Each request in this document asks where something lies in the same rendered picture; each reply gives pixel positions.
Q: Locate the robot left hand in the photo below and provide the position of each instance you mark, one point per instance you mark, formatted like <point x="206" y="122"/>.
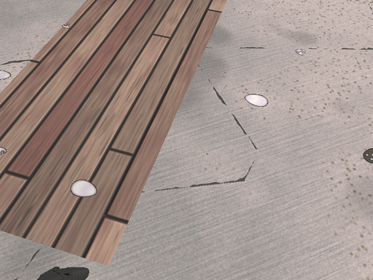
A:
<point x="69" y="273"/>

